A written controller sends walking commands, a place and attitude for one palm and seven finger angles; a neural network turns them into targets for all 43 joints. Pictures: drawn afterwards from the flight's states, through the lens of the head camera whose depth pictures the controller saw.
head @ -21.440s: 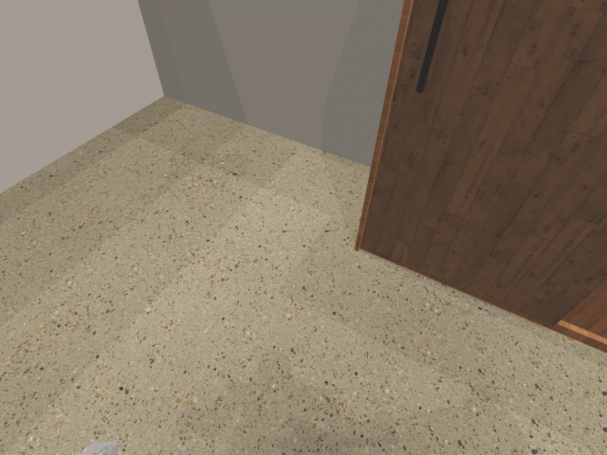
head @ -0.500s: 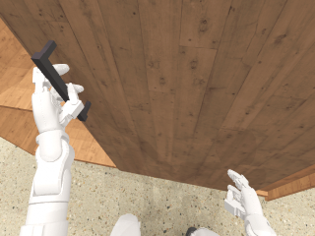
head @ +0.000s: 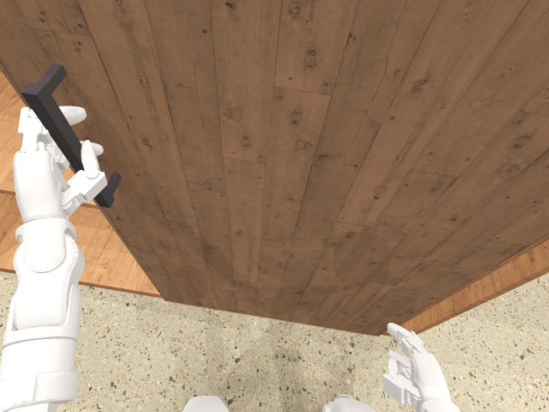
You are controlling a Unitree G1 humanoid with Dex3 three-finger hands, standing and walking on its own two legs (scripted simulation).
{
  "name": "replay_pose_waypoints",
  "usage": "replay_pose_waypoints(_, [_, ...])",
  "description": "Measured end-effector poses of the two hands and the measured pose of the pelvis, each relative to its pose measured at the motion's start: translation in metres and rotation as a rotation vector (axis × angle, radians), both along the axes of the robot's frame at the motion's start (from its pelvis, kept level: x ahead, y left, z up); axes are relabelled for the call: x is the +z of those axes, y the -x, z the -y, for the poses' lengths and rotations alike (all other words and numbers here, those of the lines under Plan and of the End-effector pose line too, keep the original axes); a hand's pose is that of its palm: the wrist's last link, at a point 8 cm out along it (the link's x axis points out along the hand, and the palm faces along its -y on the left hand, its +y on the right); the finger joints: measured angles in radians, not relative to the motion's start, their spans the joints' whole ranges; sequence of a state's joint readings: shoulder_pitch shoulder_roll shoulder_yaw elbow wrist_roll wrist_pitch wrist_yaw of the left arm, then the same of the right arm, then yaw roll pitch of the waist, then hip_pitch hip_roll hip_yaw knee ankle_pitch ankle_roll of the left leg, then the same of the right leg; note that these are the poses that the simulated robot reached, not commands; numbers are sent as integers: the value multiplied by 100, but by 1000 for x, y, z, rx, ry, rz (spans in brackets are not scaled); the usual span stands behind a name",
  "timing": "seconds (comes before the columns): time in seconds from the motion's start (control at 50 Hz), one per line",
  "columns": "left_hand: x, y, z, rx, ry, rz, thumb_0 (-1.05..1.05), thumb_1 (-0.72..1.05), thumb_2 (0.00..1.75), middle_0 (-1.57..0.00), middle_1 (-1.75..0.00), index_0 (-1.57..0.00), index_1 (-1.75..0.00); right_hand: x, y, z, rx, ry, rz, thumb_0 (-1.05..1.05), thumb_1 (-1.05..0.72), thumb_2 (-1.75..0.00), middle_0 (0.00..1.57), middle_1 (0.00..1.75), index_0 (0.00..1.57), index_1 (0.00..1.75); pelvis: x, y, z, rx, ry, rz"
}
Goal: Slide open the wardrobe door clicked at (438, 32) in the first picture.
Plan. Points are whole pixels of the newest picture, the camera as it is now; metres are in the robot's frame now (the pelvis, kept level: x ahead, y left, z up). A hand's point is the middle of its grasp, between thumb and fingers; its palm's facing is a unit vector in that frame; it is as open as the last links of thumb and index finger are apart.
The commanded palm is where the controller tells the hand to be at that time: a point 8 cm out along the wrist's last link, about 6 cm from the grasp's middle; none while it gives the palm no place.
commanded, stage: stop walking and hold the door there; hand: left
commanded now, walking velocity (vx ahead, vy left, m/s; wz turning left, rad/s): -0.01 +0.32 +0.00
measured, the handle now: (84, 147) +0.38 +0.33 +0.11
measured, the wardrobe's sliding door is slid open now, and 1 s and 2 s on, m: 0.66 0.66 0.66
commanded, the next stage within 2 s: none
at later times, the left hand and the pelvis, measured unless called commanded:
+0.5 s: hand (92, 173) +0.33 +0.30 +0.12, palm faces +0.50 -0.83 -0.24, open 6.2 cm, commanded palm +0.29 +0.32 +0.09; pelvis -0.04 -0.01 -0.01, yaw -4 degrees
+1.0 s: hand (91, 171) +0.33 +0.30 +0.12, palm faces +0.47 -0.84 -0.26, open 5.8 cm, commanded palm +0.29 +0.32 +0.09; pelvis -0.07 +0.00 -0.01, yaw -6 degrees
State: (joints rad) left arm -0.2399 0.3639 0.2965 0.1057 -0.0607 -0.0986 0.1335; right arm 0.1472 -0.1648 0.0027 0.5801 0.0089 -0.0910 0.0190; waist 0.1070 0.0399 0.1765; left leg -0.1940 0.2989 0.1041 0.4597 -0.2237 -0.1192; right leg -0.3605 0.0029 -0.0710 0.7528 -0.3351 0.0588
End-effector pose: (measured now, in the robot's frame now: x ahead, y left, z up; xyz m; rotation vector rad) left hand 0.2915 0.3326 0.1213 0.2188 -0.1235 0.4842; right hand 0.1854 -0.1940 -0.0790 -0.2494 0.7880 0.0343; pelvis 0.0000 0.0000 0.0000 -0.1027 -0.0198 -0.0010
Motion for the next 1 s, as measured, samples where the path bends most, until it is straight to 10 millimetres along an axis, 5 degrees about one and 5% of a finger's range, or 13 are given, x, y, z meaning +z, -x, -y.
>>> replay_pose_waypoints(0.06, [5,2,-3,46,-142,-62,-9,71,86,-37,-140,-14,-132,-17,-2,29,-37,-45,56,1,-90,-90,21,30,21,30,-17,-2,23,-16,-54,-6])
replay_pose_waypoints(0.14, [9,3,0,115,-165,-124,-12,68,85,-39,-135,-19,-132,-40,10,75,-151,-20,52,1,-90,-90,21,30,21,30,-23,6,28,-25,-73,2])
replay_pose_waypoints(0.24, [12,3,2,157,-108,-154,-10,68,85,-38,-130,-25,-133,-40,54,117,-274,59,-8,1,-91,-90,20,30,21,30,-16,14,29,-33,-113,16])
replay_pose_waypoints(0.34, [10,2,1,132,-45,-121,-8,67,86,-38,-133,-27,-133,-29,107,136,-330,150,-68,1,-91,-90,20,30,20,30,-15,23,26,-33,-109,17])
replay_pose_waypoints(0.44, [7,2,-2,72,-20,-74,-8,69,86,-39,-136,-26,-132,-22,153,132,-383,200,-113,1,-91,-90,20,30,20,30,-18,36,14,-49,-93,32])
replay_pose_waypoints(0.58, [10,2,-3,54,-9,-112,-7,71,83,-36,-134,-25,-135,-29,193,93,-383,122,-159,1,-91,-90,20,30,20,30,-11,53,12,-73,-84,15])
replay_pose_waypoints(0.74, [14,2,0,63,0,-175,-6,73,83,-32,-131,-26,-137,-47,217,73,-380,55,-201,1,-90,-90,20,30,21,30,-12,73,8,-94,-81,11])
replay_pose_waypoints(1.0, [15,1,-2,44,7,-189,-6,72,85,-33,-132,-31,-139,-42,233,92,-411,119,-214,1,-91,-90,20,30,21,30,-11,73,4,-97,-95,4])
